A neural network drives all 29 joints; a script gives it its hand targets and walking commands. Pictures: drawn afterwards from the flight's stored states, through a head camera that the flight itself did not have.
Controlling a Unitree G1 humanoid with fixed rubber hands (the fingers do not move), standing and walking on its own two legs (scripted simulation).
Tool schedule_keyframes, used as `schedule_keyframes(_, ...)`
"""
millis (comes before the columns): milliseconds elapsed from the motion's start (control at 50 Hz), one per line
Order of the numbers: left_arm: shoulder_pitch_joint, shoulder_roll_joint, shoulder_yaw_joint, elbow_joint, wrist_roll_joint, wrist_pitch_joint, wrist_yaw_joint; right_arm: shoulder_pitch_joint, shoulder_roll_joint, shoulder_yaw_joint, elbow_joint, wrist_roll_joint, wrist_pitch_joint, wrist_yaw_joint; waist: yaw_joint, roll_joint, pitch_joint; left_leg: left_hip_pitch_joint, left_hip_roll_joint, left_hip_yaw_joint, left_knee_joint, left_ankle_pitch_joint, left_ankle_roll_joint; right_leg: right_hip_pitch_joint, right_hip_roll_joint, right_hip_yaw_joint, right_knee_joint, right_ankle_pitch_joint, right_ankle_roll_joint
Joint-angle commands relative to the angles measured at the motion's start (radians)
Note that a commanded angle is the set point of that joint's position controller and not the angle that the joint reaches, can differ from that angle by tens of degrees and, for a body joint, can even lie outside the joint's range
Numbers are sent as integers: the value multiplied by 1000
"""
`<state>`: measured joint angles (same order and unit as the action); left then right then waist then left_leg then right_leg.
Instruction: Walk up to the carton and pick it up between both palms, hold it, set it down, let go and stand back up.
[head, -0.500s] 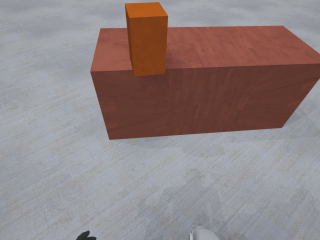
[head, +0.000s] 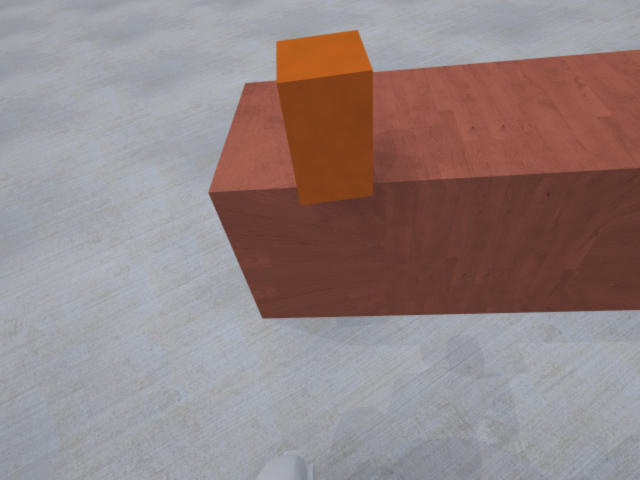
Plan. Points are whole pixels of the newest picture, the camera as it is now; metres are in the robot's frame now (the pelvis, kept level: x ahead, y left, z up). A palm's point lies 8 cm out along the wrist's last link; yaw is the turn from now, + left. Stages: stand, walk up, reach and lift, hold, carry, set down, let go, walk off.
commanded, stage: walk up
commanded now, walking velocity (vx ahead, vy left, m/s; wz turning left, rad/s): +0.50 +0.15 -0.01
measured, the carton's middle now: (327, 122) +0.83 +0.08 +0.01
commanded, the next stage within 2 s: none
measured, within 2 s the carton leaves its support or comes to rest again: neither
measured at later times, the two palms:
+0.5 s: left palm (179, 396) +0.28 +0.31 -0.15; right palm out of the picture +0.16 -0.18 -0.12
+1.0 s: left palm (215, 394) +0.28 +0.24 -0.13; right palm (505, 349) +0.37 -0.23 -0.14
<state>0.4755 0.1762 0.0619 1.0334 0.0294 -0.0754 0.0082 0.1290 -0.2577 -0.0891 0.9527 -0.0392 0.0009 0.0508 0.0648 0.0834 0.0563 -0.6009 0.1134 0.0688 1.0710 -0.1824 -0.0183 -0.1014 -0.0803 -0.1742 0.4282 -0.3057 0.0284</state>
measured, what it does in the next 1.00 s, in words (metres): walks ahead: left foot, then right foot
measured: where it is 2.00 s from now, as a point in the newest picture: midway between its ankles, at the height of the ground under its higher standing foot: (364, 436)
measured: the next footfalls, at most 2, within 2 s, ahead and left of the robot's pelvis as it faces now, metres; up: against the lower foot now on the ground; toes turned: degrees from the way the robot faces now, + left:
left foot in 0.16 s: +0.25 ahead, +0.16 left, +0.00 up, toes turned +10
right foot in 0.72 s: +0.31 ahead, -0.11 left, +0.00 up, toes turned -5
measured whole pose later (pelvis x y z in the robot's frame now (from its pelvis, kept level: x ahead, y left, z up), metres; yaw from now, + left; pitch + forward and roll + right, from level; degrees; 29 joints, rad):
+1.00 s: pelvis +0.30 +0.01 +0.00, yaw +0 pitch +0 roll -1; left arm 0.35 0.13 0.02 1.07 0.02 -0.06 0.02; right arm 0.16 -0.22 -0.06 1.01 -0.01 0.00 0.01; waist 0.02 0.09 0.05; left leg -0.41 0.09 0.06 0.78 -0.32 -0.02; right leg -0.11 -0.04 -0.18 0.37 -0.25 0.01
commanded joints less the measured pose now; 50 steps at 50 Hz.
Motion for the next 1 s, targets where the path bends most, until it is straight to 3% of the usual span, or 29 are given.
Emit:
schedule_keyframes(0,-22,131,11,-60,3,-22,9,-113,51,32,-101,11,-8,25,-16,-290,52,-43,30,10,-303,64,-5,34,-240,146,-243,401,-120)
schedule_keyframes(20,-63,116,2,-67,0,-19,2,-150,49,39,-118,15,-17,24,-44,-397,53,87,24,28,-424,54,-1,-38,-176,76,-264,235,-103)
schedule_keyframes(40,-59,100,-3,-61,-1,-15,-1,-178,38,49,-134,17,-29,24,-39,-416,80,153,-6,56,-470,68,4,-74,-140,70,-280,223,-102)
schedule_keyframes(80,12,131,14,-33,4,-7,-7,-149,-22,26,-110,7,-38,14,-26,-305,87,288,-41,110,-499,59,10,-115,-185,93,-220,251,-116)
schedule_keyframes(100,2,172,25,-33,1,-6,-7,-60,-32,19,-85,5,-46,6,-74,-223,63,374,-36,83,-527,75,21,-128,-212,93,-122,329,-107)
schedule_keyframes(140,-15,183,33,-31,0,-6,-9,223,-84,-3,13,0,-69,-22,-190,-112,-87,634,-32,64,-549,93,44,-152,-146,-13,213,346,-67)
schedule_keyframes(160,31,102,21,-57,-14,-1,-10,377,-159,-24,56,-16,-82,-36,-218,149,-228,854,206,-253,-633,83,95,-341,-45,-35,532,-60,-13)
schedule_keyframes(180,100,55,12,-62,-40,10,-8,433,-264,-45,77,0,-74,-39,-215,387,-345,976,384,-545,-748,-20,204,-523,46,25,774,-327,0)
schedule_keyframes(200,46,126,32,-38,-28,21,-5,371,-257,-57,65,19,-63,-40,-203,255,-319,857,387,-632,-828,-68,194,-492,13,119,826,-271,-8)
schedule_keyframes(220,46,131,38,-27,-12,29,-11,305,-191,-29,30,24,-67,-46,-166,58,-254,774,396,-609,-816,126,150,-500,3,166,897,-211,-2)
schedule_keyframes(240,33,80,33,-14,-8,35,-15,227,-139,-16,20,21,-65,-57,-124,-24,-153,622,381,-505,-787,263,124,-490,-33,190,921,-154,2)
schedule_keyframes(280,18,9,12,-17,-3,53,-13,122,-85,6,15,32,-77,-67,-50,47,-84,429,321,-323,-762,541,124,-413,-71,214,844,-78,2)
schedule_keyframes(300,13,7,10,-9,5,65,-11,103,-58,16,18,29,-81,-63,-39,59,-75,374,289,-247,-765,595,120,-372,-82,224,807,-53,-1)
schedule_keyframes(340,-36,42,21,-19,9,87,-12,143,-28,22,19,22,-87,-59,-52,151,-89,381,285,-233,-771,626,152,-365,-68,193,764,-60,8)
schedule_keyframes(400,-119,61,17,-42,10,110,-14,178,-34,19,37,12,-82,-65,-52,63,-88,384,279,-207,-801,498,170,-397,-58,187,666,-27,22)
schedule_keyframes(440,-218,43,3,-72,16,118,-25,192,-64,9,50,7,-79,-62,-70,115,-27,338,275,-202,-853,314,169,-419,-73,169,553,2,28)
schedule_keyframes(520,-326,53,-9,-114,9,115,-51,200,-101,-5,52,5,-70,-61,-92,94,-13,312,243,-141,-900,50,154,-349,-71,132,357,97,38)
schedule_keyframes(600,-385,56,-15,-153,11,100,-51,238,-119,-18,64,5,-51,-60,-134,88,5,302,229,-124,-912,-161,146,-268,-48,86,220,30,34)
schedule_keyframes(660,-240,76,-11,-113,2,72,-37,238,-109,-15,74,6,-38,-57,-69,71,-56,294,195,-74,-758,-146,120,-64,3,31,6,41,8)
schedule_keyframes(680,-180,108,-3,-86,1,55,-24,275,-47,3,87,7,-36,-54,-55,-89,-72,216,134,-29,-632,-124,83,111,-37,82,-64,66,0)
schedule_keyframes(700,-82,146,9,-55,1,40,-10,268,32,24,80,9,-39,-48,-19,-244,-110,116,36,72,-426,-213,28,235,-188,267,-160,22,-32)
schedule_keyframes(720,-21,239,31,-47,-4,36,-1,225,80,42,39,18,-31,-49,17,-427,-89,-11,-41,118,-253,-372,-20,202,-353,513,-285,-116,-118)
schedule_keyframes(740,-35,263,39,-40,6,33,2,187,16,22,35,13,-22,-53,20,-368,-2,-40,-9,34,-134,-366,-13,99,-406,575,-314,-171,-174)
schedule_keyframes(780,-91,180,14,-45,5,22,6,154,-18,16,39,12,-17,-37,-12,-191,56,-40,26,-44,-54,-277,1,47,-371,442,-289,72,-165)
schedule_keyframes(820,-151,119,-7,-56,-3,4,14,150,4,22,29,11,-23,-29,-42,-245,38,-7,37,-61,-83,-209,8,44,-293,313,-253,306,-138)
schedule_keyframes(880,-149,67,-20,-40,-2,-8,10,149,20,18,37,15,-15,-30,-69,-269,2,112,19,-19,-146,-182,-18,-26,-221,205,-228,434,-137)
schedule_keyframes(900,-154,52,-30,-29,0,-10,10,150,45,29,41,20,-10,-33,-89,-278,3,147,-9,-16,-181,-170,-13,-54,-205,173,-206,581,-139)
schedule_keyframes(920,-212,42,-37,-31,-6,-8,15,181,75,35,66,34,1,-42,-121,-334,39,214,-32,-11,-281,-135,-4,-79,-171,91,-148,942,-136)
schedule_keyframes(980,-190,118,-15,-28,-3,6,15,152,35,38,60,46,-5,-59,-106,-380,-59,310,-84,38,-451,-47,20,6,-139,75,-23,1051,-143)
